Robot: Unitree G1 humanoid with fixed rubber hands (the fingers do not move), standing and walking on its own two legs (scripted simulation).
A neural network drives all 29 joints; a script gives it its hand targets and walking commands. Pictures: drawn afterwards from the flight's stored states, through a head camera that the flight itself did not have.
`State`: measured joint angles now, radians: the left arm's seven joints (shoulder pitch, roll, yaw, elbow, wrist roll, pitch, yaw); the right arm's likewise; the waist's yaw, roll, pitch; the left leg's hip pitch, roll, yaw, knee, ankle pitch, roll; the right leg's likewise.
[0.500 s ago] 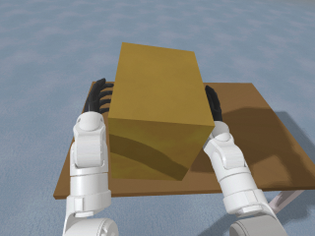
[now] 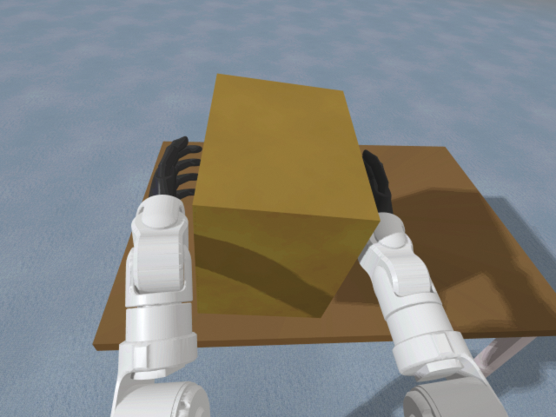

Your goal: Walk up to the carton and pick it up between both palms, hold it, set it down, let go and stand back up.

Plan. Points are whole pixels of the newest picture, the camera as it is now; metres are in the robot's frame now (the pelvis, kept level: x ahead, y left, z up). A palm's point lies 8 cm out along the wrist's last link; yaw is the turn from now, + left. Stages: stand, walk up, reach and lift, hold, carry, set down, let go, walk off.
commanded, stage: hold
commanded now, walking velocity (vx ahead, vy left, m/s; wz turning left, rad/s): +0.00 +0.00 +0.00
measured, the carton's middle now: (271, 200) +0.40 +0.00 +0.14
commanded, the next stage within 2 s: none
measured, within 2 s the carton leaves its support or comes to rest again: neither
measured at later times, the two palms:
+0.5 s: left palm (159, 198) +0.35 +0.15 +0.19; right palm (371, 204) +0.35 -0.13 +0.17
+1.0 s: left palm (161, 197) +0.35 +0.15 +0.19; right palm (372, 205) +0.35 -0.13 +0.17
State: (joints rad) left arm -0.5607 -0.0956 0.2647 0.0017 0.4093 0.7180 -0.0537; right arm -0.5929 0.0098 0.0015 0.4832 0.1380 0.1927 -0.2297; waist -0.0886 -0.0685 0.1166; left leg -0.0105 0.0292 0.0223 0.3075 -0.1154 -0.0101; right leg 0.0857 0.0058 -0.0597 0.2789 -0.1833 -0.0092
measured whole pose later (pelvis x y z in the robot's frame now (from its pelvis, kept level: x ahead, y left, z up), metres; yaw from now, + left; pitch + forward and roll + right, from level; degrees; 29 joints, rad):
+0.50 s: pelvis +0.00 +0.00 +0.00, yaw +0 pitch -11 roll +0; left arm -0.53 -0.09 0.28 -0.03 0.39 0.73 -0.07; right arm -0.58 0.00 0.05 0.44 0.16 0.22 -0.26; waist -0.09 -0.08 0.11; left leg 0.02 0.03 0.02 0.30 -0.12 -0.01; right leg 0.12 0.01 -0.06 0.26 -0.18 -0.01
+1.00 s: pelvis +0.00 +0.00 +0.00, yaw +0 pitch -11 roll -1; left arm -0.56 -0.09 0.27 -0.01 0.41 0.74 -0.05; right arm -0.60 0.01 0.01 0.48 0.14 0.20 -0.23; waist -0.09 -0.09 0.12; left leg 0.00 0.03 0.02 0.31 -0.12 -0.01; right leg 0.10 0.00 -0.06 0.27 -0.18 -0.01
